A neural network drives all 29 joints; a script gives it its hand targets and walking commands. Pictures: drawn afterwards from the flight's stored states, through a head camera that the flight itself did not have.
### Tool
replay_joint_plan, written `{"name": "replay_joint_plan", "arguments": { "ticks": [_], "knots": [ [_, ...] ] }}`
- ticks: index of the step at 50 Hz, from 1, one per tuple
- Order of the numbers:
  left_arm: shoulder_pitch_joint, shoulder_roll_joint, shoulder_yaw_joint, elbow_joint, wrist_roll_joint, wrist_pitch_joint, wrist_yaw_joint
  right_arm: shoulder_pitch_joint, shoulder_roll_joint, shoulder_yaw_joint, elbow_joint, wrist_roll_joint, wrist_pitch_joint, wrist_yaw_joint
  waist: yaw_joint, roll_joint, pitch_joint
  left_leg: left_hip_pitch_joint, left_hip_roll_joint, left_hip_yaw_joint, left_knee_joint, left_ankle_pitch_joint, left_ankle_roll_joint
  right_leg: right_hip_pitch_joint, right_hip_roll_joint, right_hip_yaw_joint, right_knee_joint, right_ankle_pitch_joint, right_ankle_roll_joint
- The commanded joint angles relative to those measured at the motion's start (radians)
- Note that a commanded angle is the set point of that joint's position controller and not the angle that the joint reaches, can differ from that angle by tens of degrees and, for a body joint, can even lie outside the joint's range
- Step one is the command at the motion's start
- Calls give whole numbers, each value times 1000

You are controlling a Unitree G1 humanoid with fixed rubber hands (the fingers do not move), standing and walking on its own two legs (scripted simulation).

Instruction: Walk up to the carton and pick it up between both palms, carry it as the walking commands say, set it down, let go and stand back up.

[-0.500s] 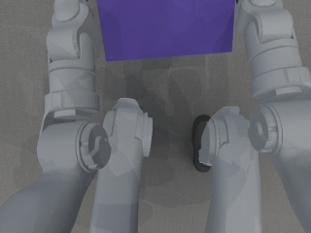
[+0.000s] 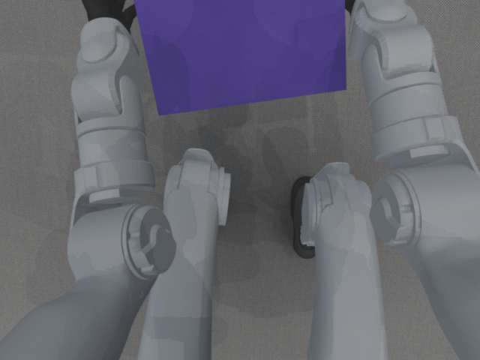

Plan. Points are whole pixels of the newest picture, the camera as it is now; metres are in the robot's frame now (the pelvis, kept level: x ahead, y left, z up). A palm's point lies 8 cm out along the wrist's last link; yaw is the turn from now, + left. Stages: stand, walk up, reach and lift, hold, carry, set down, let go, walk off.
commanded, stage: reach and lift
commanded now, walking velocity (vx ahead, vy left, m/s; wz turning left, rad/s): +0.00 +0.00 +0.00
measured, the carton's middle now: (237, 25) +0.53 +0.07 -0.19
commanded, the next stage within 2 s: none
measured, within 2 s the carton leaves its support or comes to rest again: neither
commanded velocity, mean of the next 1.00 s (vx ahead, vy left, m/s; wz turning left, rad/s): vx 0.00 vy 0.00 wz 0.00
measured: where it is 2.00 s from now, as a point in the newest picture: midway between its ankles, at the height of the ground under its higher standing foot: (253, 223)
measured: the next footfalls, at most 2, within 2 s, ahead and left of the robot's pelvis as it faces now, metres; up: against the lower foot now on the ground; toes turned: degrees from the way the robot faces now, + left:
none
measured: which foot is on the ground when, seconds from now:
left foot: down 0.00-1.00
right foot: down 0.00-1.00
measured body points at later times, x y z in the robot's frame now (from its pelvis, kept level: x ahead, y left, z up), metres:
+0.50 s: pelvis +0.01 +0.01 +0.05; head +0.32 +0.03 +0.38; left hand +0.50 +0.21 -0.03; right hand +0.55 -0.09 -0.05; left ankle +0.16 +0.15 -0.42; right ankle +0.14 -0.12 -0.42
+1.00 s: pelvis +0.01 +0.00 +0.10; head +0.31 +0.02 +0.43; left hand +0.49 +0.20 +0.03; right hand +0.54 -0.10 +0.01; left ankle +0.16 +0.15 -0.42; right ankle +0.14 -0.12 -0.42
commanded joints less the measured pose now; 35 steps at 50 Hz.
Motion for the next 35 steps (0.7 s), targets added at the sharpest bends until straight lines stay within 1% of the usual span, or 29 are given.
{"name": "replay_joint_plan", "arguments": {
  "ticks": [1,2,4,5,6,7,8,9,10,11,13,14,16,17,18,20,21,22,23,24,25,27,29,30,31,32,33,34,35],
  "knots": [
    [-759,-989,-595,13,-172,49,-308,-864,1061,329,-278,117,-89,239,-8,-109,-2121,537,-99,174,-156,85,52,464,58,-156,-236,34,-29],
    [-718,-984,-557,100,-139,62,-312,-891,1002,282,-289,91,-91,242,-33,-75,-2060,503,-100,183,-157,55,54,425,55,-162,-247,4,-32],
    [-754,-1041,-710,-92,-215,64,-306,-828,1107,381,-351,164,-75,247,-9,-28,-2318,714,-112,179,-175,192,41,535,74,-162,-247,116,-30],
    [-789,-1041,-718,-70,-212,74,-296,-829,1085,339,-308,154,-73,256,-28,14,-2281,723,-105,173,-182,183,33,494,78,-167,-239,120,-39],
    [-886,-1054,-805,-212,-267,72,-283,-824,1111,404,-349,177,-57,254,-56,23,-2498,871,-114,161,-173,211,20,556,79,-174,-232,149,-38],
    [-827,-1043,-780,-93,-237,96,-276,-820,1064,362,-322,153,-50,259,-65,43,-2400,855,-107,161,-189,199,15,501,78,-182,-234,122,-36],
    [-790,-1051,-755,-90,-204,105,-270,-799,1086,342,-260,174,-41,272,-13,93,-2354,871,-107,156,-210,150,17,460,79,-177,-240,76,-42],
    [-755,-1082,-750,-63,-209,117,-266,-843,1069,360,-317,187,-41,280,-6,66,-2355,883,-109,143,-221,119,23,449,85,-176,-247,40,-46],
    [-801,-1076,-782,-132,-223,113,-264,-792,1078,349,-286,176,-36,287,-34,97,-2294,858,-107,136,-239,96,17,421,83,-185,-252,37,-54],
    [-746,-1129,-804,-142,-240,106,-265,-819,1140,421,-369,210,-39,294,-3,51,-2387,891,-117,155,-218,211,25,497,91,-169,-266,107,-51],
    [-719,-1087,-723,-17,-210,111,-281,-793,1117,366,-284,153,-27,294,-26,-32,-2242,748,-113,162,-236,150,38,503,83,-162,-293,54,-45],
    [-646,-1101,-732,-47,-205,109,-281,-756,1157,387,-303,187,-31,293,2,4,-2256,780,-111,172,-257,177,39,576,78,-147,-314,92,-42],
    [-619,-1065,-632,43,-123,96,-298,-607,1176,256,-104,95,-25,311,10,-3,-2010,684,-112,173,-299,120,40,434,78,-160,-341,39,-39],
    [-547,-1113,-668,52,-147,93,-305,-608,1211,303,-183,124,-38,314,13,-32,-2047,695,-114,164,-286,181,46,503,86,-150,-336,102,-43],
    [-543,-1092,-653,40,-123,87,-309,-540,1204,276,-111,78,-27,319,-12,-35,-2037,692,-116,165,-287,172,46,459,82,-157,-338,88,-43],
    [-519,-1170,-674,20,-152,77,-309,-699,1231,407,-337,160,-66,320,45,-61,-2136,761,-121,161,-283,272,47,537,90,-146,-340,175,-39],
    [-507,-1155,-631,63,-121,73,-302,-661,1197,354,-255,126,-66,315,44,-40,-2033,698,-118,159,-296,240,46,488,88,-133,-341,151,-37],
    [-617,-1212,-736,-82,-209,61,-301,-719,1231,422,-365,173,-77,315,17,-75,-2214,812,-130,141,-286,318,45,560,101,-142,-337,225,-38],
    [-570,-1173,-725,-54,-176,76,-298,-707,1190,399,-325,171,-79,303,31,-5,-2154,768,-121,152,-306,260,32,562,90,-142,-354,181,-41],
    [-587,-1177,-664,24,-155,74,-293,-735,1168,352,-274,155,-85,302,41,-2,-2018,754,-111,125,-326,214,43,458,87,-130,-351,116,-52],
    [-584,-1175,-681,-16,-159,71,-292,-762,1204,385,-321,158,-86,300,36,-68,-2092,785,-117,132,-326,198,49,534,89,-124,-382,88,-45],
    [-555,-1107,-702,-51,-141,61,-294,-620,1221,365,-230,134,-72,298,20,-69,-2052,735,-117,156,-340,208,44,533,91,-140,-399,116,-27],
    [-583,-1147,-757,-70,-182,59,-301,-651,1266,400,-295,148,-72,288,10,-87,-2178,782,-121,167,-341,223,43,662,91,-118,-429,152,-30],
    [-570,-1129,-720,1,-159,83,-306,-673,1228,365,-284,143,-69,277,9,-55,-2109,759,-119,157,-358,119,47,642,86,-125,-421,69,-29],
    [-547,-1111,-666,42,-130,83,-310,-626,1245,323,-202,96,-53,281,34,-69,-1991,680,-122,169,-371,84,51,586,89,-120,-429,19,-26],
    [-618,-1129,-744,-111,-168,72,-307,-640,1274,388,-296,148,-58,282,60,-34,-2208,785,-125,192,-361,158,42,743,87,-87,-452,92,-33],
    [-517,-1108,-665,72,-111,97,-315,-601,1249,318,-189,77,-46,285,35,-57,-2016,715,-125,173,-396,46,47,607,89,-123,-452,-8,-27],
    [-500,-1185,-717,-8,-150,89,-316,-601,1271,384,-290,135,-55,285,43,-37,-2181,831,-129,175,-390,181,46,731,90,-118,-453,118,-28],
    [-524,-1108,-656,25,-130,94,-321,-627,1230,340,-210,85,-40,280,30,-70,-2091,733,-120,173,-391,94,49,701,70,-99,-481,26,-28]
  ]
}}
